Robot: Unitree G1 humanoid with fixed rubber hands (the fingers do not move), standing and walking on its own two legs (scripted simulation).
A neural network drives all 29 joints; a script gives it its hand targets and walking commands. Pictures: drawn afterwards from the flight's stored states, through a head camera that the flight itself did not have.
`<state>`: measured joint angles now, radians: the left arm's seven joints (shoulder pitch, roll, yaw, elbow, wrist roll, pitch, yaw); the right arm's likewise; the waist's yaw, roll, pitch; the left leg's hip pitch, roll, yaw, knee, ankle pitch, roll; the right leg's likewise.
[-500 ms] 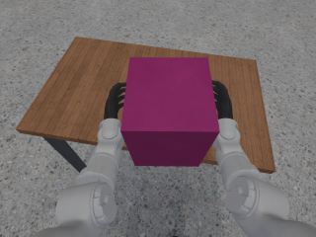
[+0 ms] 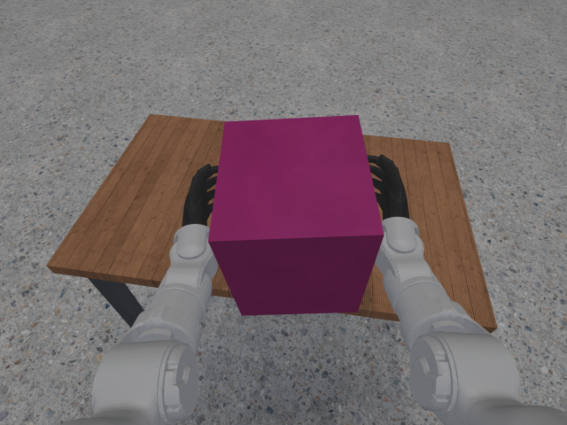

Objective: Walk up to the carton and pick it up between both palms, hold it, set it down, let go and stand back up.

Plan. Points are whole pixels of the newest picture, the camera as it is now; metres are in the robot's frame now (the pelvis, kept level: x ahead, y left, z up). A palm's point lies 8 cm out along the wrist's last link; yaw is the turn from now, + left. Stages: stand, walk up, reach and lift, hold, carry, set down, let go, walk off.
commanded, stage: reach and lift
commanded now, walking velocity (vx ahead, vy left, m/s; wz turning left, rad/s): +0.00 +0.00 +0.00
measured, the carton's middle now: (295, 223) +0.42 -0.02 +0.04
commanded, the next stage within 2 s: none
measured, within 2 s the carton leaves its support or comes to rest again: neither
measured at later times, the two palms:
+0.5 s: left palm (173, 190) +0.39 +0.14 +0.16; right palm (404, 179) +0.38 -0.15 +0.17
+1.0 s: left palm (157, 201) +0.35 +0.15 +0.18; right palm (406, 193) +0.35 -0.14 +0.18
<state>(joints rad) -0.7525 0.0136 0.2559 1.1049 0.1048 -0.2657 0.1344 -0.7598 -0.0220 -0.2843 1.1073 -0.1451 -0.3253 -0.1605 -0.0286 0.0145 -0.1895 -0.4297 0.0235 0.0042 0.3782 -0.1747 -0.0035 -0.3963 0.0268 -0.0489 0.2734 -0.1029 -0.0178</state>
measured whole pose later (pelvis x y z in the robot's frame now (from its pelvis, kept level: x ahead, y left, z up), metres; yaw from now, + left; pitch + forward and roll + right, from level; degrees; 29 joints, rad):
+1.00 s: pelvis -0.03 +0.01 +0.00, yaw +1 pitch -7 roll -1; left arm -0.65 -0.05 0.26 0.33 0.28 0.52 0.06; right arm -0.72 -0.02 -0.15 0.69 0.08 0.19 -0.16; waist -0.07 -0.06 0.02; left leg -0.06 -0.01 0.00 0.35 -0.18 0.02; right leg -0.04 0.00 -0.06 0.29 -0.13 0.00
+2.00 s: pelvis -0.02 +0.01 +0.00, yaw +2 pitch -10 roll -1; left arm -0.63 -0.05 0.27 0.15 0.32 0.68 0.00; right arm -0.71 -0.03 -0.06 0.57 0.17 0.30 -0.21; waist -0.09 -0.05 0.05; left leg 0.00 0.00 -0.01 0.37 -0.21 0.01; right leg 0.04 0.01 -0.07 0.29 -0.15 0.00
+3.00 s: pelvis -0.03 +0.00 +0.00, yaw +2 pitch -10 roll -1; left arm -0.67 -0.03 0.32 0.14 0.33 0.74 -0.04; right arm -0.78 -0.02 -0.07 0.58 0.17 0.36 -0.22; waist -0.08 -0.05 0.03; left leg 0.00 0.01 -0.02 0.35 -0.18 0.00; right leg 0.02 0.01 -0.07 0.29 -0.14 -0.01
